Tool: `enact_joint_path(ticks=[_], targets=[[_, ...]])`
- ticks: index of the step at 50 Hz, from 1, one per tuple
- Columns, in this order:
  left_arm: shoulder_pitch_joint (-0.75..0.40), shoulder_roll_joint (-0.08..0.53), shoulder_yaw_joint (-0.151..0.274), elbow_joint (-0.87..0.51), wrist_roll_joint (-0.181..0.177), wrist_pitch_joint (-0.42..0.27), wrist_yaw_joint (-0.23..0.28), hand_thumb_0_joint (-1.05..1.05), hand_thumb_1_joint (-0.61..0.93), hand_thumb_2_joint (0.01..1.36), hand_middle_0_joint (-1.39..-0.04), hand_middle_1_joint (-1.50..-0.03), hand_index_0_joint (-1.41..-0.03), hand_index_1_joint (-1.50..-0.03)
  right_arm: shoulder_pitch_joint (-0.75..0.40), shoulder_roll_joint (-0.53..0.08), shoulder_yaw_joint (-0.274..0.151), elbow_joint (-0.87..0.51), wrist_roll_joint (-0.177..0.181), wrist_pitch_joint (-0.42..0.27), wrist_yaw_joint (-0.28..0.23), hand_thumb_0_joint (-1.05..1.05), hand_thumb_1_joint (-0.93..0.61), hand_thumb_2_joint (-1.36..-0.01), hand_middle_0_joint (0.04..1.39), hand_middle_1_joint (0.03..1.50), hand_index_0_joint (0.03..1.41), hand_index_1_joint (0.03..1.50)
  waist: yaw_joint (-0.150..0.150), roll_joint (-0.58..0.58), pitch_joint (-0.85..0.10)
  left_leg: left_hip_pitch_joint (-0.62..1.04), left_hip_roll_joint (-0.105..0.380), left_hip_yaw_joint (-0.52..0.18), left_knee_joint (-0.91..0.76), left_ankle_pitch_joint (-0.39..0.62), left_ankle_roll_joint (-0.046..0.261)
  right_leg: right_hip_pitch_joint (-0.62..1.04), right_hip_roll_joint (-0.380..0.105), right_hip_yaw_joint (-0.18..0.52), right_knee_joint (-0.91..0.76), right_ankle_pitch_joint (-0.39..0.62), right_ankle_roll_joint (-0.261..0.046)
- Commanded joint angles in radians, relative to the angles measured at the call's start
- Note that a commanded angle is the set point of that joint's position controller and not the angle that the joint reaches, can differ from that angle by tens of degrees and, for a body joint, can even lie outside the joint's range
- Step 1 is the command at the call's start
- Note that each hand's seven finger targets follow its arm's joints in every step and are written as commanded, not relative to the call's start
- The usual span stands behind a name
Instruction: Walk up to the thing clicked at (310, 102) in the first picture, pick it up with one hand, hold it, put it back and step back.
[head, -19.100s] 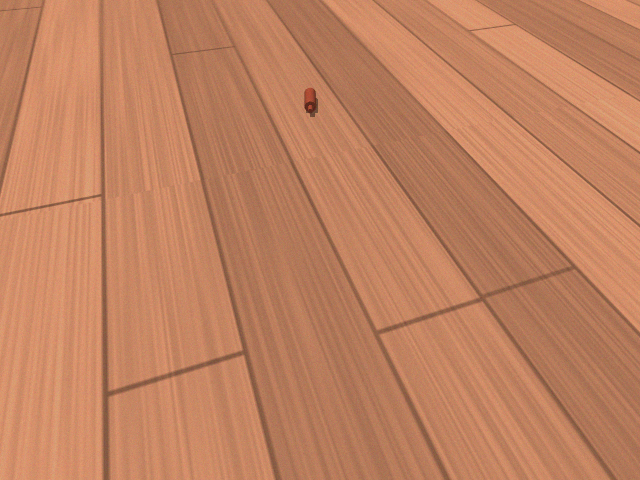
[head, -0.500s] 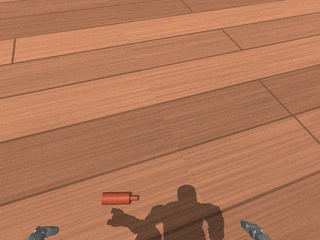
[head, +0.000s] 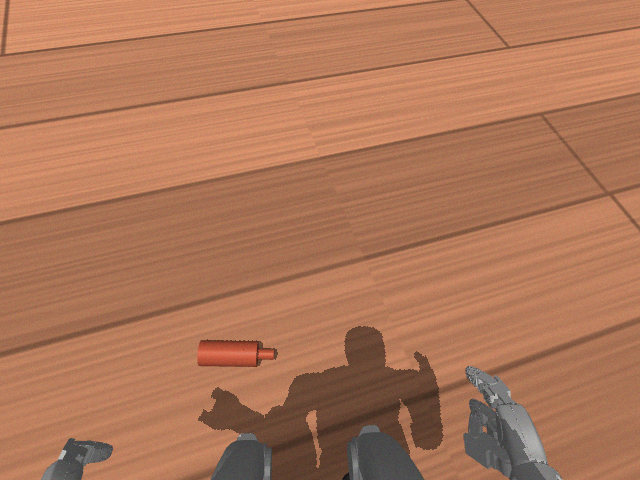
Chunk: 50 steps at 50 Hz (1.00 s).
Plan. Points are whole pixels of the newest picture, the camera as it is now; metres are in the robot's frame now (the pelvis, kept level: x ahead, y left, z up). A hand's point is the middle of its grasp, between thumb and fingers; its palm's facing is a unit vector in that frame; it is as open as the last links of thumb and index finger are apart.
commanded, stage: rise first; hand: left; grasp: from above
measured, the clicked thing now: (237, 353) +0.45 +0.16 -0.64
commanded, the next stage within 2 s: none
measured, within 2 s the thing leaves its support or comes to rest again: neither
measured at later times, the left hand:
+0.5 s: hand (152, 419) +0.26 +0.27 -0.33, palm faces -0.47 -0.39 -0.79, open 14.0 cm
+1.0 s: hand (174, 378) +0.35 +0.27 -0.44, palm faces -0.48 -0.09 -0.87, open 14.0 cm
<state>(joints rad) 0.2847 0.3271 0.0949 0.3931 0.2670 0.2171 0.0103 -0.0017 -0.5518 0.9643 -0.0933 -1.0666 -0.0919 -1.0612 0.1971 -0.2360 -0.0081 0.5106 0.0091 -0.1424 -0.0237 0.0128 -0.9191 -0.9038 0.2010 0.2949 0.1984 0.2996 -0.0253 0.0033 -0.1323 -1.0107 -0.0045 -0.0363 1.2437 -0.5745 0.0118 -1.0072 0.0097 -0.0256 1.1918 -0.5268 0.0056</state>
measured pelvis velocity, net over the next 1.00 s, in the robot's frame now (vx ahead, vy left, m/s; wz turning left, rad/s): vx -0.08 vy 0.00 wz -0.06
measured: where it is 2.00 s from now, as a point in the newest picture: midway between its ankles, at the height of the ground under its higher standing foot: outside the picture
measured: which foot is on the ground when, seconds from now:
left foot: down 0.00-1.00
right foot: down 0.00-1.00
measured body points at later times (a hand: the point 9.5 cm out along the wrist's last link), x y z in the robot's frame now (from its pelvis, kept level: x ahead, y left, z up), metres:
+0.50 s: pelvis -0.06 -0.01 -0.19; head +0.14 +0.00 +0.22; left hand +0.28 +0.29 -0.29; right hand +0.11 -0.28 -0.32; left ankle +0.01 +0.11 -0.63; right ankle +0.02 -0.13 -0.63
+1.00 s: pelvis -0.08 +0.00 -0.28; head +0.14 +0.05 +0.10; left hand +0.37 +0.27 -0.39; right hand -0.03 -0.29 -0.39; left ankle +0.01 +0.11 -0.63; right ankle +0.02 -0.13 -0.63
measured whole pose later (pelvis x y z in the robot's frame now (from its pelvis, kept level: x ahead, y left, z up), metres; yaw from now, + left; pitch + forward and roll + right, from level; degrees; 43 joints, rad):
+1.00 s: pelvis -0.08 +0.00 -0.28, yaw -3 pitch +34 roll -6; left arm -0.78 0.67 0.08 1.28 1.18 -0.27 0.31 0.00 -0.50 1.02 -0.09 -0.98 -0.08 -0.98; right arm 0.17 -0.28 -0.01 0.74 -0.08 -0.05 0.10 0.01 -0.89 -0.90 0.20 0.29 0.20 0.30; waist -0.17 0.00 -0.11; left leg -2.16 -0.03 -0.07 2.24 -0.68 0.02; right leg -2.13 -0.01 -0.07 2.15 -0.62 0.01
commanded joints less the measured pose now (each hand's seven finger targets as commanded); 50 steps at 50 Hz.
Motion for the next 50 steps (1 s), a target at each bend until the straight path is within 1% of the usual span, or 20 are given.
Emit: enact_joint_path(ticks=[1,6,7,9,10,13,17,19,21,23,24,26,29,34,36,40,42,47,49,50], targets=[[-0.074,0.183,0.061,-0.081,0.059,-0.052,0.028,0.0,-0.551,0.932,-0.082,-1.081,-0.095,-1.066,0.008,-0.162,-0.072,-0.102,0.005,-0.071,-0.01,0.0,-0.911,-0.903,0.2,0.3,0.2,0.3,-0.033,0.047,-0.249,0.071,-0.004,-0.002,-0.08,0.27,0.003,0.05,0.011,-0.001,-0.044,0.209,-0.037],[-0.203,0.201,0.044,0.008,0.166,-0.151,0.038,0.0,-0.523,0.939,-0.077,-1.079,-0.091,-1.063,-0.014,-0.182,-0.079,-0.069,0.004,-0.1,0.016,0.0,-0.892,-0.898,0.2,0.3,0.2,0.3,-0.025,0.07,-0.325,-0.054,-0.012,-0.012,0.057,0.258,-0.003,-0.124,0.009,0.005,0.127,0.186,-0.044],[-0.231,0.2,0.034,0.031,0.19,-0.173,0.041,0.0,-0.512,0.938,-0.08,-1.069,-0.094,-1.054,-0.024,-0.183,-0.079,-0.065,0.001,-0.103,0.019,0.0,-0.888,-0.897,0.2,0.3,0.2,0.3,-0.027,0.072,-0.33,-0.101,-0.017,-0.008,0.092,0.222,-0.003,-0.162,0.007,0.008,0.158,0.162,-0.042],[-0.306,0.23,0.036,0.061,0.242,-0.217,0.058,0.0,-0.523,0.949,-0.088,-1.063,-0.097,-1.052,-0.037,-0.195,-0.085,-0.047,0.002,-0.112,0.027,0.0,-0.897,-0.899,0.2,0.3,0.2,0.3,-0.021,0.087,-0.359,-0.153,-0.018,-0.016,0.136,0.177,-0.007,-0.245,0.006,0.009,0.218,0.123,-0.044],[-0.319,0.253,0.051,0.072,0.262,-0.236,0.066,0.0,-0.55,0.952,-0.098,-1.076,-0.107,-1.065,-0.033,-0.202,-0.086,-0.037,0.004,-0.113,0.03,0.0,-0.924,-0.907,0.2,0.3,0.2,0.3,-0.009,0.098,-0.399,-0.152,-0.015,-0.019,0.159,0.208,-0.009,-0.264,0.005,0.009,0.251,0.141,-0.045],[-0.384,0.301,0.07,0.116,0.327,-0.278,0.099,0.0,-0.541,0.958,-0.106,-1.067,-0.113,-1.059,-0.036,-0.218,-0.101,-0.011,0.004,-0.111,0.038,0.0,-0.922,-0.906,0.201,0.3,0.2,0.3,0.002,0.088,-0.469,-0.228,-0.021,-0.01,0.237,0.192,-0.005,-0.321,0.009,0.012,0.319,0.14,-0.045],[-0.543,0.333,0.051,0.163,0.41,-0.319,0.13,0.0,-0.565,0.978,-0.101,-1.069,-0.103,-1.067,-0.016,-0.227,-0.109,0.039,-0.001,-0.098,0.052,0.0,-0.931,-0.911,0.201,0.3,0.2,0.3,-0.007,0.097,-0.592,-0.287,-0.025,0.001,0.366,0.267,0.004,-0.4,0.008,0.01,0.412,0.196,-0.044],[-0.64,0.382,0.069,0.224,0.456,-0.332,0.149,0.0,-0.569,0.983,-0.103,-1.063,-0.105,-1.061,-0.006,-0.23,-0.108,0.064,-0.005,-0.088,0.057,0.0,-0.936,-0.912,0.201,0.3,0.2,0.3,-0.009,0.085,-0.587,-0.381,-0.031,0.01,0.411,0.21,0.006,-0.42,0.006,0.011,0.443,0.162,-0.044],[-0.735,0.412,0.07,0.258,0.501,-0.349,0.164,0.0,-0.541,0.961,-0.138,-1.026,-0.139,-1.025,0.006,-0.232,-0.111,0.073,-0.009,-0.078,0.064,0.0,-0.944,-0.914,0.201,0.3,0.2,0.3,-0.012,0.063,-0.638,-0.435,-0.035,0.019,0.46,0.175,0.013,-0.435,0.006,0.009,0.47,0.139,-0.042],[-0.823,0.409,0.05,0.32,0.534,-0.365,0.172,0.0,-0.545,0.977,-0.131,-1.025,-0.129,-1.028,0.023,-0.231,-0.115,0.088,-0.013,-0.068,0.068,0.0,-0.934,-0.912,0.201,0.3,0.2,0.3,-0.025,0.047,-0.655,-0.484,-0.037,0.025,0.49,0.132,0.015,-0.452,0.006,0.004,0.489,0.102,-0.039],[-0.869,0.452,0.063,0.356,0.55,-0.376,0.176,0.0,-0.523,0.984,-0.125,-1.005,-0.119,-1.012,0.025,-0.233,-0.118,0.092,-0.015,-0.063,0.069,0.0,-0.908,-0.905,0.201,0.3,0.2,0.3,-0.024,0.036,-0.657,-0.527,-0.04,0.034,0.509,0.089,0.018,-0.453,0.007,0.007,0.49,0.061,-0.036],[-0.929,0.454,0.058,0.424,0.583,-0.394,0.181,0.0,-0.502,0.984,-0.099,-1.031,-0.102,-1.028,0.04,-0.234,-0.12,0.107,-0.022,-0.052,0.071,0.0,-0.887,-0.9,0.2,0.3,0.2,0.3,-0.036,0.03,-0.654,-0.567,-0.042,0.035,0.538,0.053,0.023,-0.497,0.006,-0.001,0.507,0.02,-0.034],[-1.039,0.504,0.056,0.492,0.631,-0.426,0.191,0.0,-0.446,0.971,-0.119,-0.983,-0.117,-0.987,0.053,-0.235,-0.116,0.117,-0.031,-0.035,0.074,0.0,-0.859,-0.893,0.2,0.3,0.2,0.3,-0.049,0.026,-0.654,-0.636,-0.047,0.044,0.581,-0.005,0.027,-0.519,0.008,-0.002,0.526,-0.049,-0.033],[-1.163,0.547,0.049,0.579,0.707,-0.468,0.224,0.0,-0.491,1.012,-0.082,-0.99,-0.079,-0.994,0.065,-0.231,-0.106,0.132,-0.046,-0.005,0.08,0.0,-0.864,-0.893,0.2,0.3,0.2,0.3,-0.072,0.057,-0.633,-0.696,-0.051,0.038,0.625,-0.077,0.03,-0.615,0.013,-0.019,0.577,-0.133,-0.037],[-1.186,0.571,0.057,0.627,0.746,-0.478,0.241,0.0,-0.503,1.012,-0.058,-1.017,-0.063,-1.012,0.079,-0.233,-0.099,0.146,-0.05,0.012,0.083,0.0,-0.869,-0.894,0.2,0.3,0.2,0.3,-0.072,0.089,-0.624,-0.701,-0.052,0.035,0.646,-0.072,0.03,-0.648,0.011,-0.031,0.604,-0.118,-0.038],[-1.249,0.564,0.039,0.682,0.813,-0.487,0.284,0.0,-0.522,1.024,-0.061,-0.99,-0.061,-0.99,0.096,-0.25,-0.09,0.164,-0.064,0.044,0.096,0.0,-0.884,-0.897,0.2,0.3,0.2,0.3,-0.099,0.17,-0.592,-0.652,-0.042,-0.004,0.647,-0.044,0.017,-0.779,0.005,-0.067,0.681,-0.072,-0.047],[-1.278,0.596,0.051,0.71,0.847,-0.491,0.306,0.0,-0.539,1.037,-0.062,-0.974,-0.056,-0.98,0.102,-0.252,-0.087,0.173,-0.07,0.057,0.101,0.0,-0.89,-0.899,0.2,0.3,0.2,0.3,-0.103,0.169,-0.598,-0.667,-0.043,-0.011,0.662,-0.046,0.017,-0.797,0.006,-0.077,0.707,-0.07,-0.048],[-1.353,0.574,0.021,0.745,0.904,-0.493,0.342,0.0,-0.527,1.019,-0.07,-0.956,-0.066,-0.958,0.124,-0.262,-0.083,0.197,-0.091,0.075,0.116,0.0,-0.895,-0.9,0.2,0.299,0.2,0.299,-0.138,0.23,-0.605,-0.638,-0.035,-0.024,0.699,0.016,0.01,-0.868,0.001,-0.086,0.757,-0.012,-0.047],[-1.361,0.611,0.037,0.761,0.923,-0.494,0.352,0.0,-0.512,1.001,-0.088,-0.943,-0.085,-0.944,0.132,-0.265,-0.081,0.204,-0.098,0.079,0.12,0.0,-0.902,-0.902,0.2,0.3,0.2,0.3,-0.135,0.239,-0.606,-0.641,-0.036,-0.025,0.71,0.029,0.01,-0.868,-0.001,-0.089,0.772,-0.001,-0.049],[-1.355,0.596,0.028,0.775,0.937,-0.493,0.357,0.0,-0.531,1.019,-0.075,-0.944,-0.069,-0.949,0.136,-0.266,-0.08,0.202,-0.098,0.082,0.122,0.0,-0.899,-0.901,0.2,0.3,0.2,0.299,-0.135,0.249,-0.62,-0.625,-0.035,-0.029,0.711,0.039,0.006,-0.883,-0.001,-0.091,0.779,0.004,-0.048]])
